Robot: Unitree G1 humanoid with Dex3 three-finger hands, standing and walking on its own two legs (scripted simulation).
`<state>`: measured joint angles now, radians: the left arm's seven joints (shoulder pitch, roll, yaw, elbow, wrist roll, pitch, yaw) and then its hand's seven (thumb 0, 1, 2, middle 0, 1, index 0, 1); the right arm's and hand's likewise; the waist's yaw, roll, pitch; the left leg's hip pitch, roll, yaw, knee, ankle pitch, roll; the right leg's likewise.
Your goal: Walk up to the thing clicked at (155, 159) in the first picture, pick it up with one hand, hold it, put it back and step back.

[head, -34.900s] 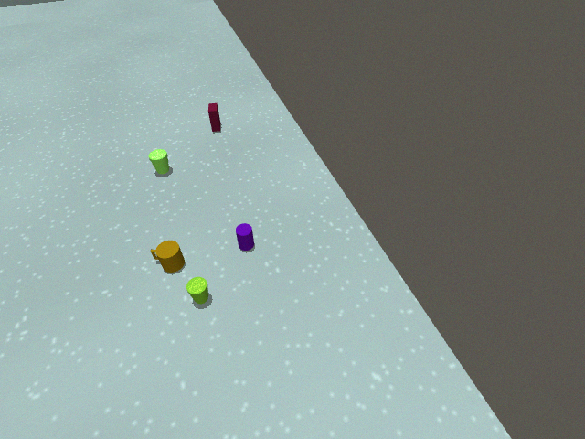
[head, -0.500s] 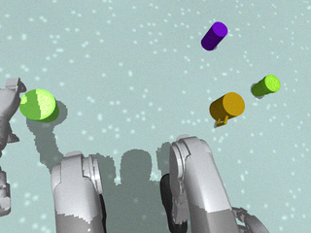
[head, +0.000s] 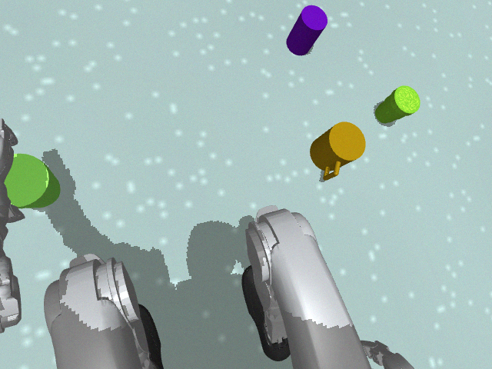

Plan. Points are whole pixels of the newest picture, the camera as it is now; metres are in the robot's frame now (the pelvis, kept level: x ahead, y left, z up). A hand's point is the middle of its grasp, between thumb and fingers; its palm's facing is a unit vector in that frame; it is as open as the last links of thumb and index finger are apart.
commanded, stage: approach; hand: left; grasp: from above
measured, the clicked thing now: (31, 186) +0.47 +0.30 -0.28
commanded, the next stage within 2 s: close in in 0.20 s
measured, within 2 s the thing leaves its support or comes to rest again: neither
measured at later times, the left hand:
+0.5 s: hand (1, 176) +0.46 +0.30 -0.17, palm faces -0.44 -0.07 -0.89, open 13.7 cm
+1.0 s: hand (26, 189) +0.46 +0.29 -0.24, palm faces -0.45 -0.11 -0.89, open 13.7 cm
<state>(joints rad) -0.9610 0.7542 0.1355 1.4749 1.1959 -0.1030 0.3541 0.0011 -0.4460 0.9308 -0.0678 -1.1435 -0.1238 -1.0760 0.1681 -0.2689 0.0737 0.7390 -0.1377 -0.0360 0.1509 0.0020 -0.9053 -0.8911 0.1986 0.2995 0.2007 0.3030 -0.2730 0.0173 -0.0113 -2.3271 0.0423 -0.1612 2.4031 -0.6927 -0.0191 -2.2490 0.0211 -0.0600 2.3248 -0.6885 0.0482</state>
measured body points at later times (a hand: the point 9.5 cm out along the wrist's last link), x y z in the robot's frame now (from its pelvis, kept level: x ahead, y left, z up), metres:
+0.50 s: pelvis -0.01 +0.01 +0.00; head +0.23 +0.09 +0.37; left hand +0.48 +0.30 -0.12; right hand +0.08 -0.28 -0.09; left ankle +0.07 +0.14 -0.30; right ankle +0.10 -0.13 -0.30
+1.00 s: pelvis +0.00 +0.00 -0.03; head +0.27 +0.09 +0.33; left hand +0.48 +0.29 -0.19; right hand +0.03 -0.26 -0.11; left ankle +0.07 +0.14 -0.30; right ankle +0.10 -0.13 -0.30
